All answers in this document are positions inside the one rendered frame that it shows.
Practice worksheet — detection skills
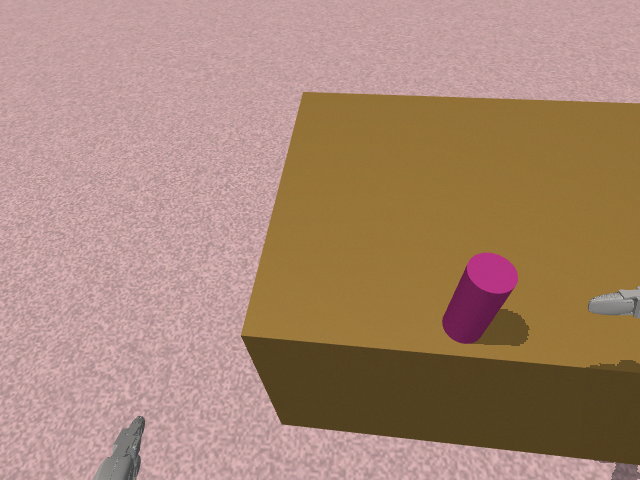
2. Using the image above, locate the left robot hand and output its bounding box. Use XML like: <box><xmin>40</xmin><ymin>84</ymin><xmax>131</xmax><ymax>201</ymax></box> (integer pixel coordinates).
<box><xmin>93</xmin><ymin>416</ymin><xmax>145</xmax><ymax>480</ymax></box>

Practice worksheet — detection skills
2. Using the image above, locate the can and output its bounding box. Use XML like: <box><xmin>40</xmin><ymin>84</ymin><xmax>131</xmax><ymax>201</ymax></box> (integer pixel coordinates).
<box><xmin>442</xmin><ymin>253</ymin><xmax>518</xmax><ymax>344</ymax></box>

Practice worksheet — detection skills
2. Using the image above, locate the right robot hand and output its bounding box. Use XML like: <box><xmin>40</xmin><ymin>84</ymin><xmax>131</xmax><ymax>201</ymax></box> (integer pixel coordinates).
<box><xmin>588</xmin><ymin>286</ymin><xmax>640</xmax><ymax>318</ymax></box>

